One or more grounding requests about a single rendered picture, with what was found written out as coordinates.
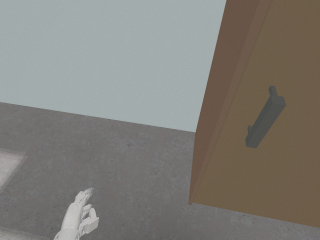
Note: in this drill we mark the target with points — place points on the wardrobe door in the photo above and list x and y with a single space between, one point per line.
280 179

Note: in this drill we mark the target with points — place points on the handle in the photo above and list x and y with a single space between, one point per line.
270 112

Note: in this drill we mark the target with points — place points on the left robot forearm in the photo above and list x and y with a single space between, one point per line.
68 234

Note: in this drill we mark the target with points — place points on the robot left hand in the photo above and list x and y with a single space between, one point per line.
76 213

